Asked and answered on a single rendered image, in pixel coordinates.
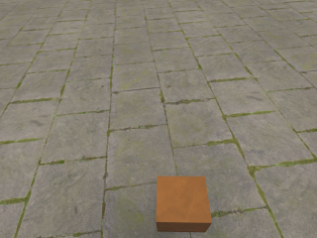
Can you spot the carton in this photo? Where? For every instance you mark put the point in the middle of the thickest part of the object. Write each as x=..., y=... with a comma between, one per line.
x=182, y=204

